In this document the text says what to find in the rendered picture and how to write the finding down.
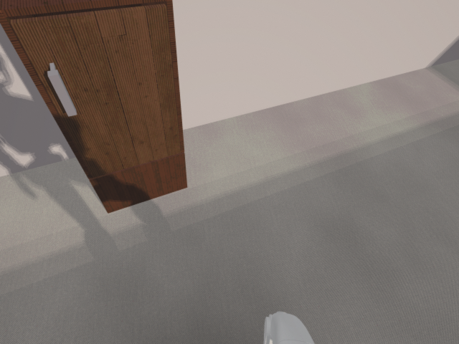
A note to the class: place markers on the cupboard door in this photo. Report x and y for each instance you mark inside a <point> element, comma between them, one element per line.
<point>117,68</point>

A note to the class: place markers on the handle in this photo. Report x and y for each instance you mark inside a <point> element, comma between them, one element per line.
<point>61,90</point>

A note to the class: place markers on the right robot thigh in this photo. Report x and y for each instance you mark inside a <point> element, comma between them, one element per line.
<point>284,328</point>

